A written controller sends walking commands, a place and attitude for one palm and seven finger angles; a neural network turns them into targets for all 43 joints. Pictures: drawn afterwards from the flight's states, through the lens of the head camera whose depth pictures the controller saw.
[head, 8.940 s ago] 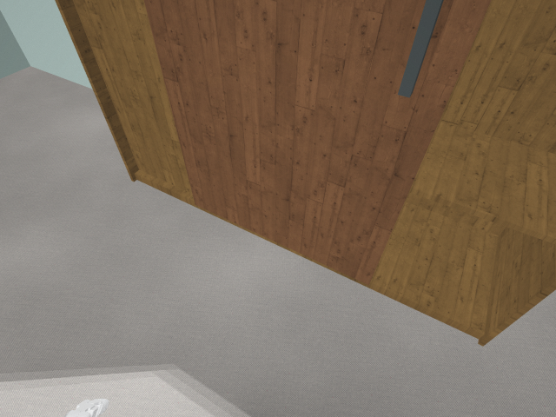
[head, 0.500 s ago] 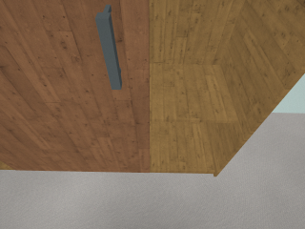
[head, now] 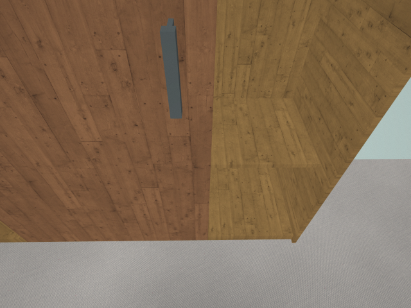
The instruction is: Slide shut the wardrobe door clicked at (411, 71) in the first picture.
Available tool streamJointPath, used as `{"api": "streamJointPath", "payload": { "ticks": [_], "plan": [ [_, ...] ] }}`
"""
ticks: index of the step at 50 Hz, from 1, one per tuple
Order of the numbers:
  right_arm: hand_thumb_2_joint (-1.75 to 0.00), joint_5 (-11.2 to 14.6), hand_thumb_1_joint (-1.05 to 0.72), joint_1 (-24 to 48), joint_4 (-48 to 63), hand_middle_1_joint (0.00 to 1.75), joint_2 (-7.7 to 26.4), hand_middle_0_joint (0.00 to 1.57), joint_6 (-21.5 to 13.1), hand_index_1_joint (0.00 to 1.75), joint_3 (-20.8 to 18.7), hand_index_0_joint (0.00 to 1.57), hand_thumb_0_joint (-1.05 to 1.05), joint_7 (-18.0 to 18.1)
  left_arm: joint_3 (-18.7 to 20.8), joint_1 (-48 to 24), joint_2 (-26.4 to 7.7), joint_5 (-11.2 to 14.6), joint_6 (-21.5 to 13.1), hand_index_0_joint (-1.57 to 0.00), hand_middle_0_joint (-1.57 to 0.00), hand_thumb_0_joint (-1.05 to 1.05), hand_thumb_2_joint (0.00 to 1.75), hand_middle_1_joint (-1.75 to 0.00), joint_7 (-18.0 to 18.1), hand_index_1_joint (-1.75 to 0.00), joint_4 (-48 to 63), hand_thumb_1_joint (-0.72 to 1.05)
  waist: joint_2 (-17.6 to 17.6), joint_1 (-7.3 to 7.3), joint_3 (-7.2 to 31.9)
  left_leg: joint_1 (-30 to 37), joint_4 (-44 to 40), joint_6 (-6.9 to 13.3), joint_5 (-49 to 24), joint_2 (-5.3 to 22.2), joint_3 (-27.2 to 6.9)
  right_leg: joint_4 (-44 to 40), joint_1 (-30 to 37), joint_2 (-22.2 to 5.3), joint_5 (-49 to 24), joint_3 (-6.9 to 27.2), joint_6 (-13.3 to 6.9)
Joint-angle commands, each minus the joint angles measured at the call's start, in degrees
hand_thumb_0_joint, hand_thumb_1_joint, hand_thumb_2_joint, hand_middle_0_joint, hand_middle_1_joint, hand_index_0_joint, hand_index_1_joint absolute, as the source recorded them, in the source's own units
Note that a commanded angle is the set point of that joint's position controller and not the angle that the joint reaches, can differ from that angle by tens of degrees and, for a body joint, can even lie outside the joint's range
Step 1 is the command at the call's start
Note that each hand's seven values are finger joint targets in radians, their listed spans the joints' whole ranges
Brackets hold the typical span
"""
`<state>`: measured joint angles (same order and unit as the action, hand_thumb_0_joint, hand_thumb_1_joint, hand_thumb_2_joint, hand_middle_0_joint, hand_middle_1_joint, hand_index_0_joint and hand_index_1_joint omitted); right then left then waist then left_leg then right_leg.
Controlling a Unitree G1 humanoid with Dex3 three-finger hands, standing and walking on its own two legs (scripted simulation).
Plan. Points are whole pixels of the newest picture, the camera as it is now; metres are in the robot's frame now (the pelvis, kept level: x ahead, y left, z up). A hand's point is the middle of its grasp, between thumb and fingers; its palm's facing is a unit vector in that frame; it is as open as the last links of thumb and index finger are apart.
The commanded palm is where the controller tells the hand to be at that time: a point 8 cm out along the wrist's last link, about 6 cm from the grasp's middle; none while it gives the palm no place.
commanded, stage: come to a stop and stand still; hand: left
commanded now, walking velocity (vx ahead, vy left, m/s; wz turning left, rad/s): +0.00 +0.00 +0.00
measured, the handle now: (173, 71) +0.51 +0.10 +0.21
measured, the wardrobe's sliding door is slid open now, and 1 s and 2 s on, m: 0.43 0.43 0.43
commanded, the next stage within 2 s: look again from close up in 0.62 s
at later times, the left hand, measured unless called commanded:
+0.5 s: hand out of the picture -0.02 +0.18 -0.17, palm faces +0.01 -0.98 -0.21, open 7.4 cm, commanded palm none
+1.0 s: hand out of the picture +0.00 +0.16 -0.17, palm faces +0.03 -0.98 -0.21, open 7.4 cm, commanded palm none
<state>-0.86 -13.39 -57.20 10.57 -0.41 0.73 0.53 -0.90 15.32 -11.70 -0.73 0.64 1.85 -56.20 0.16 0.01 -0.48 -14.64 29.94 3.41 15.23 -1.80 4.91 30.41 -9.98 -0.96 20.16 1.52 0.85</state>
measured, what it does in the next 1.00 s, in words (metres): stands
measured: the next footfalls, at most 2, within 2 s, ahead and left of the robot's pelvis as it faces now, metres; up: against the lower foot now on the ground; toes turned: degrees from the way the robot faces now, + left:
none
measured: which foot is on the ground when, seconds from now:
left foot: down 0.00-1.00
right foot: down 0.00-1.00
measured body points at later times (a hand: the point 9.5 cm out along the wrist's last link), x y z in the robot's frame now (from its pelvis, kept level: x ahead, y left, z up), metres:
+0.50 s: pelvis +0.00 -0.01 +0.01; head +0.01 +0.00 +0.46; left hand -0.02 +0.23 -0.15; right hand +0.02 -0.25 -0.15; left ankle +0.01 +0.08 -0.73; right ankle -0.04 -0.13 -0.73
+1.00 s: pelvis +0.01 -0.02 +0.01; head +0.01 -0.02 +0.46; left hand +0.00 +0.21 -0.15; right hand +0.03 -0.26 -0.15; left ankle +0.01 +0.08 -0.73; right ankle -0.04 -0.13 -0.73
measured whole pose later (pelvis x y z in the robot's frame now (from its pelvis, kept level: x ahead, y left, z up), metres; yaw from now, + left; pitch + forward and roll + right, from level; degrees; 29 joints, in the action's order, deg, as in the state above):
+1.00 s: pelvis +0.01 -0.02 +0.01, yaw +1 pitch +0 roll +1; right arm -0.3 -13.9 -64.9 10.2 -1.1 1.0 1.2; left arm -1.1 17.6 -10.5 -0.6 -0.8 1.9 -62.7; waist -1.1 0.4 -0.4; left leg -11.7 24.5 1.3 12.6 -0.8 3.2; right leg 25.3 -6.9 0.3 18.1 0.0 -1.0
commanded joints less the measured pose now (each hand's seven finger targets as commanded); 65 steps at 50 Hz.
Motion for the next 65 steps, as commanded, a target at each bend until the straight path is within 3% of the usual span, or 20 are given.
{"api": "streamJointPath", "payload": {
  "ticks": [1, 10, 13, 16, 18, 21, 27, 33, 42, 52, 53, 65],
  "plan": [
    [-0.90, 0.04, -0.90, -0.88, 1.43, 0.30, 8.26, 0.20, -1.58, 0.30, -1.79, 0.20, 0.00, 0.67, 1.54, 3.13, -6.90, -0.09, -1.21, -0.20, -0.20, 0.00, 0.90, -0.30, 0.30, -0.30, 1.13, 0.90, 0.41, 0.47, -2.20, 1.09, -10.38, 0.52, -1.08, 7.72, -10.58, -5.99, -4.22, -3.09, -3.62, 2.90, -2.83],
    [-0.90, 0.36, -0.90, -1.90, -2.10, 0.30, 8.59, 0.20, -1.90, 0.30, -1.65, 0.20, 0.00, 0.81, 1.19, 5.00, -6.83, -0.06, -1.66, -0.20, -0.20, 0.00, 0.90, -0.30, 0.19, -0.30, -2.58, 0.90, 0.60, 0.44, -1.80, 2.67, -11.04, 0.43, -2.19, 7.77, -10.30, -7.61, -3.59, -3.85, -5.34, 3.03, -2.80],
    [-0.90, 0.49, -0.90, -2.54, -3.08, 0.30, 8.32, 0.20, -2.06, 0.30, -1.46, 0.20, 0.00, 0.97, 1.19, 5.38, -6.64, -0.08, -1.81, -0.20, -0.20, 0.00, 0.90, -0.30, 0.24, -0.30, -3.52, 0.90, -0.53, 0.47, -0.91, 3.68, -10.11, 0.56, -6.09, 7.95, -9.95, -7.68, -2.44, -4.04, -7.45, 2.60, -2.66],
    [-0.90, 0.51, -0.90, -2.42, -3.99, 0.30, 8.45, 0.20, -2.16, 0.30, -1.40, 0.20, 0.00, 1.08, 1.10, 5.54, -6.60, 0.03, -1.80, -0.20, -0.20, 0.00, 0.90, -0.30, 0.27, -0.30, -4.46, 0.90, 0.65, 0.44, -1.21, 4.27, -10.17, 0.39, -7.66, 7.89, -9.75, -7.85, -2.58, -4.28, -8.32, 2.72, -2.60],
    [-0.90, 0.63, -0.90, -2.53, -4.32, 0.30, 7.72, 0.20, -1.91, 0.30, -1.17, 0.20, 0.00, 1.04, 0.91, 5.93, -6.09, -0.06, -1.82, -0.20, -0.20, 0.00, 0.90, -0.30, 0.32, -0.30, -4.94, 0.90, -1.35, 0.44, -2.09, 3.65, -9.77, 0.33, -6.76, 7.77, -9.55, -8.65, -2.58, -4.43, -7.65, 2.63, -2.45],
    [-0.90, 0.54, -0.90, -2.55, -4.75, 0.30, 7.66, 0.20, -1.85, 0.30, -1.11, 0.20, 0.00, 1.05, 0.74, 6.12, -5.67, 0.03, -1.80, -0.20, -0.20, 0.00, 0.90, -0.30, 0.35, -0.30, -5.30, 0.90, 0.06, 0.23, -2.13, 4.32, -10.07, 0.06, -7.17, 7.67, -9.27, -8.74, -3.21, -4.45, -8.30, 2.99, -2.48],
    [-0.90, 0.59, -0.90, -2.42, -5.19, 0.30, 6.97, 0.20, -1.94, 0.30, -1.00, 0.20, 0.00, 1.09, 0.75, 6.36, -5.43, 0.04, -2.05, -0.20, -0.20, 0.00, 0.90, -0.30, 0.47, -0.30, -5.42, 0.90, -0.24, 0.39, -1.63, 5.09, -9.20, -0.12, -11.00, 7.58, -8.73, -8.96, -2.44, -4.72, -11.47, 3.10, -2.37],
    [-0.90, 0.58, -0.90, -2.21, -5.43, 0.30, 6.24, 0.20, -1.74, 0.30, -1.05, 0.20, 0.00, 1.07, 0.77, 6.42, -5.11, -0.02, -2.08, -0.20, -0.20, 0.00, 0.90, -0.30, 0.52, -0.30, -5.36, 0.90, -0.81, 0.51, -3.10, 4.30, -9.46, -0.35, -9.86, 7.47, -8.76, -9.66, -2.89, -4.66, -10.56, 3.06, -2.41],
    [-0.90, 0.52, -0.90, -2.27, -5.53, 0.30, 6.49, 0.20, -2.00, 0.30, -1.12, 0.20, 0.00, 1.26, 1.12, 6.17, -5.32, 0.06, -2.44, -0.20, -0.20, 0.00, 0.90, -0.30, 0.56, -0.30, -4.94, 0.90, -0.54, 0.44, -1.00, 5.69, -8.47, -0.56, -14.42, 7.48, -8.44, -9.21, -1.39, -5.01, -15.34, 3.10, -2.54],
    [-0.90, 0.50, -0.90, -2.10, -6.07, 0.30, 6.43, 0.20, -1.67, 0.30, -0.91, 0.20, 0.00, 1.26, 1.04, 6.17, -5.43, 0.19, -2.42, -0.20, -0.20, 0.00, 0.90, -0.30, 0.49, -0.30, -5.23, 0.90, -0.36, 0.44, -1.82, 5.67, -8.98, -0.97, -12.67, 7.39, -8.37, -10.19, -1.43, -4.92, -14.54, 3.47, -2.75],
    [-0.90, 0.58, -0.90, -2.19, -6.04, 0.30, 6.08, 0.20, -1.56, 0.30, -0.86, 0.20, 0.00, 1.26, 1.05, 6.28, -5.27, 0.13, -2.40, -0.20, -0.20, 0.00, 0.90, -0.30, 0.51, -0.30, -5.27, 0.90, -1.52, 0.57, -2.84, 4.85, -8.96, -0.96, -12.03, 7.38, -8.36, -10.52, -1.45, -4.91, -14.17, 3.18, -2.69],
    [-0.90, 0.57, -0.90, -2.17, -6.25, 0.30, 6.42, 0.20, -1.69, 0.30, -0.82, 0.20, 0.00, 1.36, 1.20, 6.60, -5.75, 0.20, -2.66, -0.20, -0.20, 0.00, 0.90, -0.30, 0.51, -0.30, -5.25, 0.90, -1.47, 0.55, -1.03, 5.82, -8.37, -1.24, -14.85, 7.33, -8.24, -10.41, 0.14, -5.40, -18.45, 2.94, -2.76]
  ]
}}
